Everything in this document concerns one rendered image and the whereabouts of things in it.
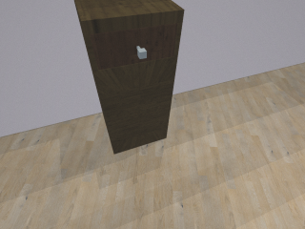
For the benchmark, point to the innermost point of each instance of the cabinet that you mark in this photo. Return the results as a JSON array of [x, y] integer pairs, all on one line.
[[135, 99]]

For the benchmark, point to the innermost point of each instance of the handle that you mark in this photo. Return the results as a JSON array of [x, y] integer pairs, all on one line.
[[141, 53]]

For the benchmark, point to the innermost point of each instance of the drawer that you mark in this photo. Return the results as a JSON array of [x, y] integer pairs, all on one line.
[[119, 48]]

